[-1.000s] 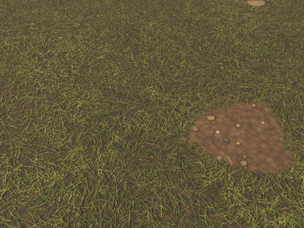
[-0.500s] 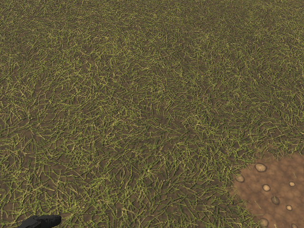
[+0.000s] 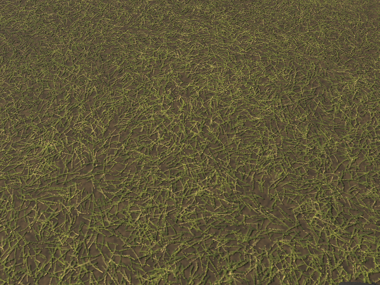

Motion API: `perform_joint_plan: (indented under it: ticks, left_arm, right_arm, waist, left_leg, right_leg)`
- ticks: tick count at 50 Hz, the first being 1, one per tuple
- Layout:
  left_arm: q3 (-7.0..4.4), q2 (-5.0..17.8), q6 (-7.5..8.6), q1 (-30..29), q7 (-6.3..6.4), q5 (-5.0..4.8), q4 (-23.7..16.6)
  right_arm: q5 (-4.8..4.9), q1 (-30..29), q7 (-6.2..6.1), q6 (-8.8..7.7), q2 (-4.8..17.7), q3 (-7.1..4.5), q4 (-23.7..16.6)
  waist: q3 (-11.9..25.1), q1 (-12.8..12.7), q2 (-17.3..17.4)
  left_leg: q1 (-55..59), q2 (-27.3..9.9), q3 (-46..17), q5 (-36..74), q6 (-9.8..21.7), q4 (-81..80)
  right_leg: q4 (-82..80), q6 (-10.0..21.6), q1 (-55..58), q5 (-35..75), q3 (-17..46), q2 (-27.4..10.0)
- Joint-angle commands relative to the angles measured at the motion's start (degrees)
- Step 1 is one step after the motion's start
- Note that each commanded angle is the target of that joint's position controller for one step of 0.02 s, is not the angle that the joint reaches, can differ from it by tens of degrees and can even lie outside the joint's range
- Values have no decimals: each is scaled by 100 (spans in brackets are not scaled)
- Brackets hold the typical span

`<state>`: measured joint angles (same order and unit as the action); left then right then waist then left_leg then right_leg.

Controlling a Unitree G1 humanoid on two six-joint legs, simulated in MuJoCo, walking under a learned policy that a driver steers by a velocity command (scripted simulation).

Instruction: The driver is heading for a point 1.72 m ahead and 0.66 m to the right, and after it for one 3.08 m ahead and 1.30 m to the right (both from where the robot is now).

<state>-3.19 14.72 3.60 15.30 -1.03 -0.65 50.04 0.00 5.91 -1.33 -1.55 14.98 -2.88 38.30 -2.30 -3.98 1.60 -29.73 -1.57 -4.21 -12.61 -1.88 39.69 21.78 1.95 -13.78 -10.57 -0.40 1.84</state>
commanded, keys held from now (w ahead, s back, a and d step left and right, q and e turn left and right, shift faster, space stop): e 0.78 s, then no key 0.22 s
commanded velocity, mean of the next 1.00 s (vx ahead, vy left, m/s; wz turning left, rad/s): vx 0.04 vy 0.00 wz -0.45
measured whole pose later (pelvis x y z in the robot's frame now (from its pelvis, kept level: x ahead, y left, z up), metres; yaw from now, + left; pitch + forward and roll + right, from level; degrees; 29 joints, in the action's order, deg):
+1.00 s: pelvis +0.06 -0.01 -0.01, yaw -31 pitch +2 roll +1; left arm -3.4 17.3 -2.4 8.6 1.1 0.0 35.9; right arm -1.4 9.2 -0.3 -1.3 15.4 -4.0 41.3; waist -0.8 -0.3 -2.7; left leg -15.7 1.8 -2.5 -14.7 0.4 28.8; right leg 36.8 0.8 -21.3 -21.4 10.7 6.3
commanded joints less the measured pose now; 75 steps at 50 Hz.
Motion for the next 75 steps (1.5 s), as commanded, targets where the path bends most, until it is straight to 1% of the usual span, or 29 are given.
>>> perform_joint_plan:
  ticks: [1,3,4,5,6,8,12,16,21,22,23,24,25,27,30,36,43,46,47,48,49,51,53,57,61,63,64,66,75]
  left_arm:
    - [-273,1163,-46,-407,85,-106,-465]
    - [-242,1041,-126,-476,142,-156,-510]
    - [-179,813,-123,-400,157,-106,-558]
    - [-64,407,-95,-278,134,59,-678]
    - [-32,370,-84,102,145,5,-762]
    - [-256,996,-235,-87,165,-75,-712]
    - [-246,689,-593,-58,238,-36,-773]
    - [-159,536,-593,-453,101,-22,-1130]
    - [-276,733,-608,-123,-59,0,-1197]
    - [-345,888,-604,31,-15,39,-1166]
    - [-517,1601,-586,101,102,76,-1287]
    - [-526,1921,-510,41,76,244,-1500]
    - [-470,1690,-397,144,31,320,-1492]
    - [-377,1350,-312,-394,85,115,-1523]
    - [-276,1127,-391,-640,199,47,-1636]
    - [-341,1247,-464,-475,320,21,-1704]
    - [-329,1201,-549,-614,229,49,-1810]
    - [-255,1072,-591,-769,229,-15,-1814]
    - [-217,949,-581,-623,240,-1,-1791]
    - [-136,702,-542,-417,232,108,-1799]
    - [-162,729,-488,-377,219,63,-1903]
    - [-353,1271,-453,-579,232,75,-1790]
    - [-345,1056,-536,-484,254,66,-1652]
    - [-100,376,-542,-606,189,39,-1607]
    - [-140,526,-523,-416,160,38,-1433]
    - [-239,1139,-542,-390,238,140,-1537]
    - [-202,909,-533,-483,189,166,-1420]
    - [-112,578,-463,-546,135,207,-1440]
    - [-29,498,-300,-340,197,160,-1309]
  right_arm:
    - [15,215,-25,-18,498,-157,-315]
    - [-11,382,-33,-54,579,-217,-284]
    - [-92,527,-75,-66,819,-288,-307]
    - [-189,764,-155,-16,1202,-375,-387]
    - [-180,886,-130,64,1212,-394,-313]
    - [-131,701,-100,43,790,-293,-356]
    - [-118,-93,-86,46,762,-290,-358]
    - [-74,-88,-138,88,901,-366,-266]
    - [126,2,-117,131,1020,-418,-90]
    - [98,312,-95,144,847,-383,57]
    - [-129,489,-52,150,500,-290,-30]
    - [-170,-33,-93,129,536,-269,-341]
    - [-70,-369,-130,124,787,-338,-369]
    - [-42,-131,-223,179,837,-396,-175]
    - [-58,151,-228,194,802,-420,-87]
    - [-17,-86,-155,119,593,-318,-142]
    - [50,37,17,0,666,-307,-111]
    - [29,332,113,-70,575,-280,-41]
    - [-45,380,121,-85,700,-299,-47]
    - [-167,401,97,-74,1031,-337,-143]
    - [-277,196,95,-47,1171,-339,-65]
    - [-184,48,72,-79,816,-254,-183]
    - [-30,-38,41,-78,856,-253,-153]
    - [-38,-31,61,63,689,-190,-68]
    - [50,304,91,115,672,-139,59]
    - [-138,616,180,-46,576,-77,83]
    - [-149,582,179,-83,400,-27,127]
    - [-123,127,148,-50,576,-60,148]
    - [-63,363,18,52,495,-61,487]
  waist:
    - [826,350,-886]
    - [755,532,-860]
    - [905,538,-622]
    - [1231,479,379]
    - [1422,431,1534]
    - [1166,513,816]
    - [649,215,672]
    - [851,370,816]
    - [924,195,716]
    - [821,205,304]
    - [723,414,-1428]
    - [747,165,-2003]
    - [934,-82,-1300]
    - [738,279,-792]
    - [864,469,-917]
    - [854,304,-944]
    - [869,224,-1087]
    - [850,477,-1001]
    - [857,454,-806]
    - [950,282,113]
    - [629,2,1307]
    - [556,316,904]
    - [463,296,631]
    - [607,397,840]
    - [685,365,782]
    - [851,674,-326]
    - [875,694,-939]
    - [481,460,-547]
    - [138,463,-377]
  left_leg:
    - [926,249,191,343,65,-659]
    - [1614,232,194,1029,254,-1639]
    - [2290,-309,-185,1744,484,-1724]
    - [3153,-1491,-1047,3480,967,-1501]
    - [3434,-2429,-1982,3899,1820,-1641]
    - [2989,-2043,-1593,2978,1819,-1850]
    - [1706,-1428,-296,2182,1447,-2203]
    - [1748,-1482,186,2135,1435,-2107]
    - [1677,-1529,445,1212,955,-1376]
    - [1240,-1293,762,478,559,-803]
    - [-92,-572,1426,-1301,-87,946]
    - [-1152,150,734,-2781,-276,2273]
    - [-1197,68,159,-2556,-177,2883]
    - [-1247,-91,-24,-1572,-74,2813]
    - [-751,48,4,-887,-171,2775]
    - [-524,207,-125,-592,-306,1209]
    - [540,281,-49,-856,-185,8]
    - [1454,273,128,106,35,-1514]
    - [1964,-47,-107,719,184,-1843]
    - [2429,-1013,-1003,1573,546,-2024]
    - [2041,-1689,-1865,2225,1396,-2110]
    - [1940,-1752,-1890,1966,1745,-2188]
    - [2082,-1442,-1444,1995,1498,-2014]
    - [2122,-866,-609,2687,1277,-1726]
    - [2050,-760,-641,2146,1018,-1535]
    - [1416,-332,-233,885,414,-1277]
    - [1786,-79,117,170,143,-1387]
    - [1823,-37,190,222,-3,-1221]
    - [1800,-67,125,437,-33,-1225]
  right_leg:
    - [-107,946,290,2683,1179,-1296]
    - [230,666,35,1717,1361,-1086]
    - [654,382,-372,977,1304,-839]
    - [1829,26,-1214,-852,794,-270]
    - [2852,-236,-2165,-2885,187,115]
    - [4463,-453,-2530,-2581,384,-235]
    - [4262,-716,-1935,-1497,138,-395]
    - [2866,-590,-1272,-1014,-72,-465]
    - [1053,-100,-130,-127,-482,-145]
    - [545,92,374,453,-215,-149]
    - [95,631,1121,2337,1743,-1544]
    - [-171,1779,977,3090,3124,-2535]
    - [-280,1849,869,2525,2931,-2324]
    - [-147,1211,733,1813,2167,-1705]
    - [-152,1046,426,1881,1845,-1354]
    - [-123,1054,648,1057,2188,-1215]
    - [89,1104,355,1185,2726,-1177]
    - [372,845,180,1308,2663,-926]
    - [518,580,-112,730,2535,-730]
    - [1312,225,-603,-456,1947,-249]
    - [1740,-79,-1117,-1851,1079,405]
    - [3243,-475,-1281,-2333,940,174]
    - [3714,-669,-1506,-2039,985,73]
    - [2226,-774,-733,-1712,351,-139]
    - [-181,-538,465,214,163,-91]
    - [334,-115,1199,1891,936,-864]
    - [345,142,564,816,950,-825]
    - [158,79,126,2,919,-644]
    - [197,-21,-128,-83,831,-495]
